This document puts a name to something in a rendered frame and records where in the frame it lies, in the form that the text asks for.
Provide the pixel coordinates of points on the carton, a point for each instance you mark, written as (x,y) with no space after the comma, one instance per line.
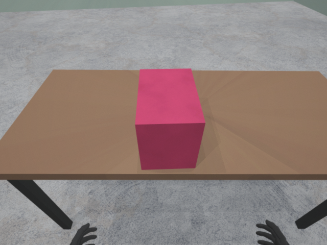
(169,120)

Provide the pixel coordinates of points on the table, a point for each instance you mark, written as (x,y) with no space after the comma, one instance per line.
(80,125)

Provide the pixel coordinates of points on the robot left hand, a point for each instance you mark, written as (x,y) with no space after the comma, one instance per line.
(79,239)

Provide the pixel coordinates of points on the robot right hand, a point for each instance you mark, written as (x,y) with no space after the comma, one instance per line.
(276,235)

